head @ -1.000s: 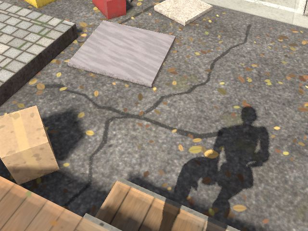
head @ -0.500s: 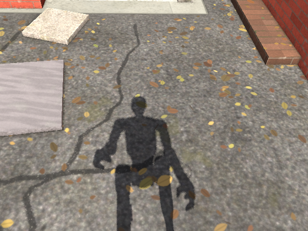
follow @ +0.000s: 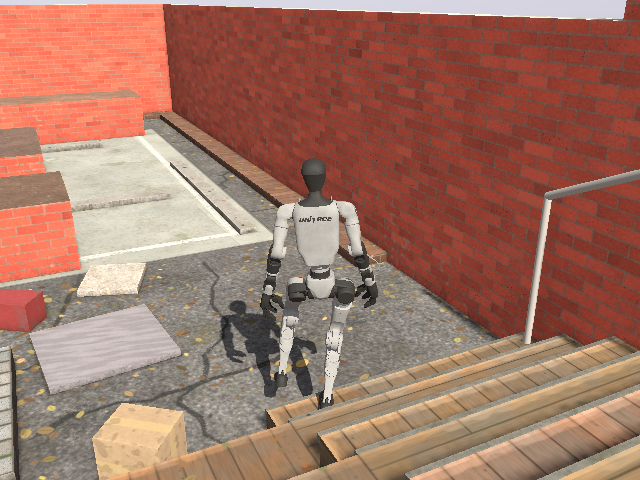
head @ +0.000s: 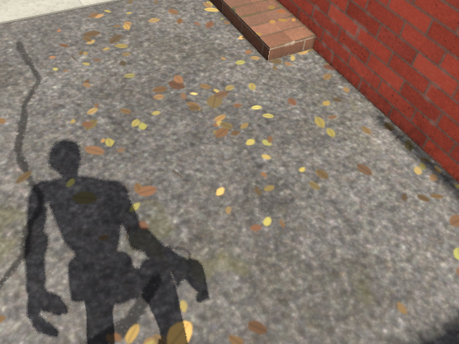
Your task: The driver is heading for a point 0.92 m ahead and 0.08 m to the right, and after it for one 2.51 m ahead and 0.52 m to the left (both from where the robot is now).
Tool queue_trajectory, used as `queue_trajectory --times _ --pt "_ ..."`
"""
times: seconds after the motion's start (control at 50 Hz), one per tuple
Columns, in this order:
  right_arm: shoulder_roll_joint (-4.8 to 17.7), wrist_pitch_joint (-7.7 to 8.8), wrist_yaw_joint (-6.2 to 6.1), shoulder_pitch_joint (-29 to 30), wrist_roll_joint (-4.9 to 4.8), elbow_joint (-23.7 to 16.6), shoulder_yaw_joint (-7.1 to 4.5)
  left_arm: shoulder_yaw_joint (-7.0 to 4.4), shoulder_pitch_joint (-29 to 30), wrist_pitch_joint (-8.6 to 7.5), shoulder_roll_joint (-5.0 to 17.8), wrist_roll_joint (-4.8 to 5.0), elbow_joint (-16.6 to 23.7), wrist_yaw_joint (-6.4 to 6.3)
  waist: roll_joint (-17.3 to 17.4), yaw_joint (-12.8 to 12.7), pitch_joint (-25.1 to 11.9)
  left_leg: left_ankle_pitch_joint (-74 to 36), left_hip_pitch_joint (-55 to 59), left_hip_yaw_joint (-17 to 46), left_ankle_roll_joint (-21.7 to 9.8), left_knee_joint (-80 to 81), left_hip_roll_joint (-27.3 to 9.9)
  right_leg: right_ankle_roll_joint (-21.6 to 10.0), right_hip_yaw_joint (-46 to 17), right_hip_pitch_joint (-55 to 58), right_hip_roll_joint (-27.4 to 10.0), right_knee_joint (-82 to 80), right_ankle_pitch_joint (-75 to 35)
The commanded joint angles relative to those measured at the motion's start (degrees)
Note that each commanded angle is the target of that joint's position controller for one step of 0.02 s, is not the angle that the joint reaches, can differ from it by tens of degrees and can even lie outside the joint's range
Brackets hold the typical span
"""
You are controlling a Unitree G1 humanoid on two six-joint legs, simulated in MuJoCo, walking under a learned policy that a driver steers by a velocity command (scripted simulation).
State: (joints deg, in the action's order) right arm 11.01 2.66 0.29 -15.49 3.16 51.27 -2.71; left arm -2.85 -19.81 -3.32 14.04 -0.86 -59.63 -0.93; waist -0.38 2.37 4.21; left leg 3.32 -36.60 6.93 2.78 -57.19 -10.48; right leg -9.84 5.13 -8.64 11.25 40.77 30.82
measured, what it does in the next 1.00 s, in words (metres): goes down: left foot 0.15 m lower, then right foot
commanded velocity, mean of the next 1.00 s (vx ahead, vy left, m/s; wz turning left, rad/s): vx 1.00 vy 0.00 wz -0.18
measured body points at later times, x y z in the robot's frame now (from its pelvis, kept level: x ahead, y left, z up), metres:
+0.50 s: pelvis +0.45 +0.11 -0.11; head +0.47 +0.10 +0.34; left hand +0.71 +0.29 -0.19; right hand +0.32 -0.10 -0.26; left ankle +0.31 +0.21 -0.84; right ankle +0.65 -0.02 -0.80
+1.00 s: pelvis +0.93 +0.05 -0.12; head +0.97 +0.04 +0.33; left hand +0.85 +0.31 -0.25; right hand +1.18 -0.18 -0.18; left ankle +1.17 +0.15 -0.81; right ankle +0.71 +0.02 -0.84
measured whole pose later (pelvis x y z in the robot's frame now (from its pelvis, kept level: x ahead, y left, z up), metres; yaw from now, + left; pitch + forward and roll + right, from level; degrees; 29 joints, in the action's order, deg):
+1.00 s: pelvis +0.93 +0.05 -0.12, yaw -11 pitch +2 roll +0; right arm 12.9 4.3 2.4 6.1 1.5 39.9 0.4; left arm -2.4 -31.6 -7.0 12.5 0.3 -59.1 0.6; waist 0.6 -6.9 2.5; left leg -5.2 -37.5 -3.3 -3.3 -29.9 -3.2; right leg -6.2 -5.0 14.5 4.9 4.9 20.0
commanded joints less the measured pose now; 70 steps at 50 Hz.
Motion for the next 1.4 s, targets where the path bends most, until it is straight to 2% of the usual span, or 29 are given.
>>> queue_trajectory --times 0.02,0.12,0.16,0.2,0.22,0.24,0.26,0.28,0.32,0.36,0.48,0.54,0.6,0.62,0.64,0.66,0.7,0.78,0.86,0.98,1.04,1.06,1.08,1.1,1.14,1.18,1.24,1.3,1.4 --pt "4.50 0.66 2.02 -3.46 -1.74 0.71 -1.22 -0.08 8.16 -4.30 4.08 1.96 5.08 -0.47 2.51 2.06 1.75 -32.34 22.84 -4.75 -1.73 17.24 2.35 -4.48 -12.02 -25.20 -11.62 -13.41 -9.45" --pt "7.01 1.52 2.65 11.95 -2.93 -3.85 -1.49 -0.07 -5.17 -2.82 6.08 -1.92 2.56 -1.01 -0.59 -6.41 8.02 -21.00 10.45 -7.20 -4.77 30.52 2.70 -4.06 -16.84 -5.08 -16.49 -0.65 -16.29" --pt "9.80 1.74 2.31 1.20 -1.94 -0.36 -2.76 -0.53 -7.42 -1.95 8.80 -2.91 2.07 -1.08 0.92 -1.96 3.11 -12.44 17.21 -8.18 -6.86 35.03 4.34 -4.04 -15.86 4.14 -16.93 14.47 -37.61" --pt "14.61 1.67 2.26 -24.83 -0.20 8.19 -5.14 -1.11 -0.68 -2.06 6.58 -0.38 3.17 -0.32 8.39 11.80 -8.29 -8.88 46.57 -7.51 -10.22 32.42 4.51 -1.27 -9.46 -11.76 -8.61 56.19 -29.73" --pt "13.45 1.82 3.21 -28.57 1.82 9.93 -3.46 0.73 -1.04 -3.25 -1.67 0.61 6.83 -0.36 16.69 7.62 -9.36 -21.08 59.34 2.89 -9.82 12.62 -3.61 -0.81 -12.51 -37.90 -3.26 78.93 12.64" --pt "15.55 1.71 3.25 -31.58 0.76 10.01 -4.04 0.95 -2.95 -4.15 -0.70 3.07 9.92 -1.57 24.82 7.13 -19.49 -7.87 68.13 23.32 -15.05 22.84 -13.37 -0.75 -11.86 -49.93 -3.08 84.06 8.63" --pt "14.70 1.45 1.75 -25.58 0.26 9.47 -4.32 1.44 4.13 -4.48 1.38 2.06 11.77 -1.19 20.99 7.69 -15.66 26.21 64.87 33.69 -18.40 37.01 -17.15 -0.83 -9.80 -61.10 -7.38 74.93 0.52" --pt "8.89 1.81 0.80 -18.44 0.46 6.58 -2.75 0.72 12.74 -3.92 4.56 0.38 12.26 -0.16 4.73 7.19 -4.95 32.99 50.48 25.95 -15.84 41.33 -12.19 0.03 -10.29 -57.15 -12.56 62.73 -5.82" --pt "7.18 4.00 -0.03 -14.27 0.55 7.75 -1.49 1.29 14.15 -2.66 1.04 -1.89 13.08 2.10 0.58 1.52 0.41 24.50 32.91 23.55 -13.96 39.51 -10.33 0.98 -14.82 -50.51 -14.63 53.99 -13.40" --pt "7.99 4.83 -0.16 -4.79 -1.33 6.69 -1.21 2.87 15.99 0.20 -1.95 -1.90 16.00 4.00 5.06 -5.52 4.77 21.41 11.59 8.53 -11.66 50.50 -2.37 4.22 -8.35 -34.37 -16.22 32.21 -19.06" --pt "7.89 5.01 0.54 -10.52 -3.95 7.28 -1.59 3.06 25.15 -0.69 1.65 0.26 18.37 3.85 1.18 -2.01 5.59 -13.96 27.64 -5.05 -13.16 58.50 0.17 3.49 -0.54 -22.73 -15.94 -2.79 -35.49" --pt "9.99 4.12 0.21 -13.77 -2.62 7.70 -1.88 2.15 23.50 -0.98 2.73 -0.02 18.32 3.13 3.12 -3.08 0.31 -46.37 43.50 -8.65 -11.46 47.56 -0.60 1.17 3.20 -19.18 -9.55 -8.69 -29.50" --pt "12.82 2.04 -0.86 -8.51 -1.18 6.09 -2.68 -1.16 -6.94 -1.04 9.06 -0.66 9.20 1.52 5.38 -17.60 -15.79 -44.84 33.09 -10.86 -9.68 8.19 1.49 -1.94 -1.01 14.77 -9.91 -9.21 -20.21" --pt "5.25 2.13 0.14 -9.96 -1.82 3.96 -1.27 -2.44 -12.16 -1.06 13.63 -2.45 8.30 0.63 -6.40 -15.25 -21.86 -3.04 15.18 -10.09 -9.47 -15.44 8.42 -4.72 -20.49 29.43 -24.28 -9.75 -0.27" --pt "3.67 3.48 0.99 -14.79 -4.31 1.90 -0.91 -2.82 -9.27 -0.77 14.44 -2.28 8.47 1.08 -17.36 -9.25 -27.12 23.39 -0.71 -1.98 -9.50 -27.67 15.10 -8.60 -52.49 35.64 -32.80 -24.45 12.04" --pt "7.95 3.70 0.12 -7.78 -4.04 0.42 -1.45 -2.63 -1.90 -0.91 11.15 -2.01 9.13 1.24 -10.46 -8.20 -15.75 16.95 -8.51 -1.96 -10.76 -28.25 10.60 -7.26 -47.07 29.24 -30.31 -27.61 11.21" --pt "6.92 3.74 0.14 -1.34 -3.09 -0.73 -0.91 -1.42 3.03 -2.32 5.17 -1.53 8.73 1.44 1.33 -5.24 -5.53 10.63 -4.39 -2.26 -10.18 -20.42 6.41 -4.86 -30.49 11.84 -26.06 -28.27 -7.28" --pt "4.23 1.45 2.24 3.67 0.06 -4.65 0.24 -0.29 -1.58 -3.75 2.60 0.69 5.02 0.57 -1.05 -0.77 -0.51 10.87 -2.62 -4.62 -5.55 -9.85 2.79 -5.10 -22.69 1.29 -19.32 -32.65 -16.87" --pt "4.48 1.65 3.09 18.83 -0.54 -11.54 1.74 -0.74 -4.03 -4.30 4.79 1.03 5.32 0.83 0.55 -2.65 5.08 -2.38 1.56 -9.21 -1.61 12.80 4.51 -5.38 -16.86 -6.95 -15.24 -37.22 -31.48" --pt "7.93 1.92 1.44 21.35 -1.88 -13.93 1.55 -1.53 -9.93 -4.83 9.04 1.27 3.66 1.44 -3.61 -4.62 0.32 -9.79 11.20 -13.89 -7.69 28.14 10.34 -0.38 -11.09 12.58 -18.74 -32.74 -69.22" --pt "12.96 1.80 -0.34 -3.46 -1.92 -6.41 -1.12 -2.50 -8.40 -2.47 11.60 -1.79 3.36 -0.40 -5.85 7.43 -12.90 1.37 33.01 -14.32 -11.59 27.70 14.30 2.37 -5.77 14.48 -19.35 -1.08 -82.51" --pt "16.04 1.33 -1.13 -14.87 -1.22 -3.86 -2.38 -1.99 -6.87 -2.19 9.33 -2.40 4.77 -0.66 -3.39 11.81 -18.88 12.76 46.97 -5.74 -13.78 22.82 6.73 2.61 -4.34 2.63 -17.40 19.12 -68.58" --pt "21.58 1.35 -0.59 -14.62 -0.08 -3.31 -3.92 -0.02 -13.56 -2.91 0.14 0.37 7.58 1.26 18.73 3.81 -24.64 24.95 63.55 30.30 -25.15 30.61 -8.37 6.27 -5.49 -23.05 -6.03 44.71 -15.24" --pt "17.27 0.63 0.53 -9.98 -1.91 -3.72 -3.78 -0.70 -9.05 -4.21 5.66 0.10 8.62 1.05 14.03 4.30 -23.10 27.91 63.14 45.42 -25.96 41.20 -8.13 4.97 -9.57 -33.38 -6.83 47.78 -8.89" --pt "11.91 1.30 0.95 -4.29 -1.87 -3.36 -2.91 -0.11 3.61 -5.12 6.29 -0.95 12.86 0.93 -0.43 2.17 -9.73 14.49 47.38 28.67 -22.87 41.64 -3.74 4.68 -11.08 -34.74 -12.97 40.30 -16.19" --pt "8.77 1.59 0.10 -5.33 -2.00 -1.10 -1.79 0.55 6.95 -4.06 4.03 -2.67 16.17 1.56 -1.35 -2.04 -4.51 6.77 34.19 20.82 -21.18 43.10 1.33 6.76 -10.81 -30.10 -14.82 33.35 -14.42" --pt "11.14 2.66 -0.31 -6.62 -3.23 -0.85 -2.15 1.38 11.19 -1.92 2.94 -3.51 20.31 2.27 0.76 -4.38 -0.84 7.05 24.74 18.10 -21.99 46.94 3.16 10.07 -9.11 -30.12 -16.68 22.81 -9.47" --pt "12.93 3.23 -0.02 -4.58 -2.90 -3.28 -2.98 2.74 21.91 -1.86 2.77 -1.87 25.40 3.37 2.08 -3.07 2.86 4.36 11.34 12.68 -19.20 51.84 7.82 12.32 -5.68 -18.64 -15.62 2.19 -25.00" --pt "16.06 2.97 0.61 -9.29 -3.88 -4.01 -4.51 1.90 22.98 -1.89 6.45 -0.73 26.23 2.46 3.18 -0.49 -1.60 -12.03 22.84 13.97 -13.66 45.48 6.53 11.38 -6.03 -7.48 -12.51 -10.69 -34.52"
